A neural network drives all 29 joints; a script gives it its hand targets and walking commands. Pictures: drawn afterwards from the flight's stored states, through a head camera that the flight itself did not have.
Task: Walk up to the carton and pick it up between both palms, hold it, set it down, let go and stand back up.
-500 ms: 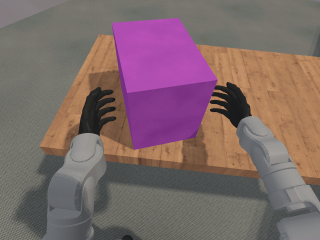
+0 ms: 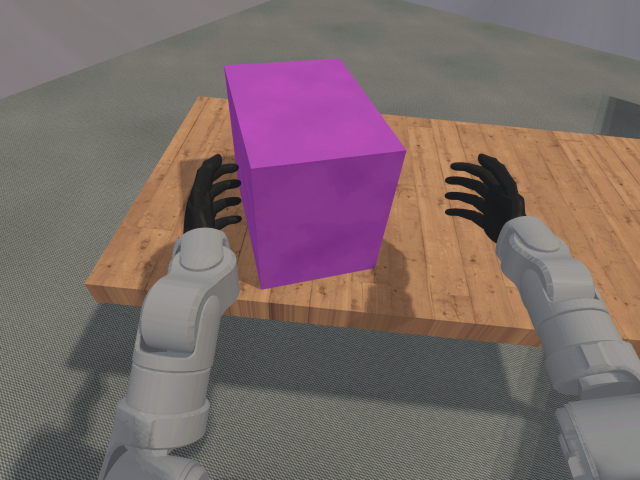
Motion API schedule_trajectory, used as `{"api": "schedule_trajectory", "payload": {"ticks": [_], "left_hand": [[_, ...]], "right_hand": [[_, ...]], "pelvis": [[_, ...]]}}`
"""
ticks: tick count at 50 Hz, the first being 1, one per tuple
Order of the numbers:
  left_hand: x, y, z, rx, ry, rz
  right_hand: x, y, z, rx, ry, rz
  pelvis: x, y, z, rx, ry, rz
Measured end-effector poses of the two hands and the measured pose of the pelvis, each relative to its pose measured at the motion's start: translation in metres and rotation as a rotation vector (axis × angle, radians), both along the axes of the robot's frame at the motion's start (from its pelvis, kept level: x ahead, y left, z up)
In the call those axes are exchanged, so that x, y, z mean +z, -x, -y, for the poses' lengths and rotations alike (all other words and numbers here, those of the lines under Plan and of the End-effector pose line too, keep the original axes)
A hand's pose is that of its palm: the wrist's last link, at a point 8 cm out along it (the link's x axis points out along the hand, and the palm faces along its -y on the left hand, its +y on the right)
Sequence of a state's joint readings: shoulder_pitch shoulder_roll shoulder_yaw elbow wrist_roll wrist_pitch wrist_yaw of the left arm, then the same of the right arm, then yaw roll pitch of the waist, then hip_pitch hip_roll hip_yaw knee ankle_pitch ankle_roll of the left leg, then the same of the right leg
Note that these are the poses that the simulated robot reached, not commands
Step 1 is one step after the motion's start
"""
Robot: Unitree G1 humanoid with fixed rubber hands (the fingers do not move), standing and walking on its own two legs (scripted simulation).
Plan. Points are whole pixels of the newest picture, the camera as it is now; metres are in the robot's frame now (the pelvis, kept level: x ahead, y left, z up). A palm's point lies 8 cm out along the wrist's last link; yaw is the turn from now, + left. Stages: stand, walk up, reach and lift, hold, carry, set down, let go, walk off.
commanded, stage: set down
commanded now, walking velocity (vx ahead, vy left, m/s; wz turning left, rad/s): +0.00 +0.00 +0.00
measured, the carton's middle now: (302, 170) +0.54 +0.09 +0.10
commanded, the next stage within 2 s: none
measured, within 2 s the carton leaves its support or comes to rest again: neither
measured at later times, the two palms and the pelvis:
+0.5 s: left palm (177, 253) +0.31 +0.20 +0.14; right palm (461, 248) +0.40 -0.14 +0.11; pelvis +0.03 +0.02 +0.01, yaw +1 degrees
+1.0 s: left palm (201, 311) +0.28 +0.17 +0.08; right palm (506, 341) +0.31 -0.20 +0.05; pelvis +0.03 +0.02 +0.01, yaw -1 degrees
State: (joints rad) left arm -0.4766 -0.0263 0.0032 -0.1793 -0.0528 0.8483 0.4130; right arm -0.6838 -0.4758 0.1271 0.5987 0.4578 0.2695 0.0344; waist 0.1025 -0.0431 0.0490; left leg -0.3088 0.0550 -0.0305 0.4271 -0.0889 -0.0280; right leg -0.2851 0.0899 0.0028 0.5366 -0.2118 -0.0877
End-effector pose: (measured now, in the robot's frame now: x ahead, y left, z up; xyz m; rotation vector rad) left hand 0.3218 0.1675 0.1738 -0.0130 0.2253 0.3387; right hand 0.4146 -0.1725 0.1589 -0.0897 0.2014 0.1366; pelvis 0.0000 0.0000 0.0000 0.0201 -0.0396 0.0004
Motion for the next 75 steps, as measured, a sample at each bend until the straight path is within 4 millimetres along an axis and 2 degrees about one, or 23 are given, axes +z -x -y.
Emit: {"api": "schedule_trajectory", "payload": {"ticks": [8,17,24,29,34,37,42,48,53,58,68,75], "left_hand": [[-0.004,-0.008,-0.003,0.003,0.013,-0.011],[-0.019,-0.009,-0.014,-0.016,0.029,-0.024],[-0.032,0.006,-0.033,-0.026,0.019,-0.043],[-0.038,0.028,-0.032,-0.068,0.037,-0.027],[-0.042,0.044,-0.026,-0.075,0.042,-0.015],[-0.048,0.044,-0.022,-0.073,0.027,-0.026],[-0.071,0.039,-0.011,-0.119,0.017,-0.105],[-0.095,0.040,-0.006,-0.145,0.017,-0.164],[-0.099,0.049,-0.012,-0.126,0.019,-0.136],[-0.106,0.058,-0.019,-0.123,0.017,-0.145],[-0.137,0.067,-0.020,-0.207,0.015,-0.258],[-0.160,0.072,-0.039,-0.222,0.003,-0.312]], "right_hand": [[0.005,-0.011,0.002,-0.021,0.004,-0.037],[-0.019,-0.012,-0.011,-0.004,-0.006,-0.059],[-0.049,0.006,-0.032,0.048,-0.030,-0.089],[-0.065,0.029,-0.035,0.068,-0.046,-0.076],[-0.078,0.051,-0.018,0.040,-0.039,-0.074],[-0.086,0.061,0.000,-0.002,-0.017,-0.095],[-0.097,0.080,0.023,-0.051,0.013,-0.143],[-0.105,0.101,0.028,-0.049,0.018,-0.174],[-0.111,0.116,0.022,-0.021,0.003,-0.174],[-0.120,0.124,0.016,-0.006,0.002,-0.197],[-0.120,0.126,0.013,-0.034,0.028,-0.190],[-0.119,0.126,0.010,-0.055,0.060,-0.193]], "pelvis": [[-0.002,-0.002,0.001,0.016,0.010,0.004],[0.002,-0.015,-0.007,0.018,0.014,-0.011],[0.007,-0.027,-0.016,0.015,0.014,-0.015],[0.009,-0.035,-0.022,0.023,0.021,-0.014],[0.011,-0.036,-0.027,0.020,0.020,-0.006],[0.011,-0.034,-0.027,0.012,0.016,-0.003],[0.010,-0.030,-0.026,-0.007,0.006,0.009],[0.011,-0.027,-0.022,-0.020,0.002,0.020],[0.010,-0.027,-0.020,-0.016,0.003,0.021],[0.010,-0.027,-0.021,-0.006,0.003,0.023],[0.011,-0.028,-0.029,-0.004,0.006,0.031],[0.011,-0.032,-0.039,-0.009,0.010,0.028]]}}
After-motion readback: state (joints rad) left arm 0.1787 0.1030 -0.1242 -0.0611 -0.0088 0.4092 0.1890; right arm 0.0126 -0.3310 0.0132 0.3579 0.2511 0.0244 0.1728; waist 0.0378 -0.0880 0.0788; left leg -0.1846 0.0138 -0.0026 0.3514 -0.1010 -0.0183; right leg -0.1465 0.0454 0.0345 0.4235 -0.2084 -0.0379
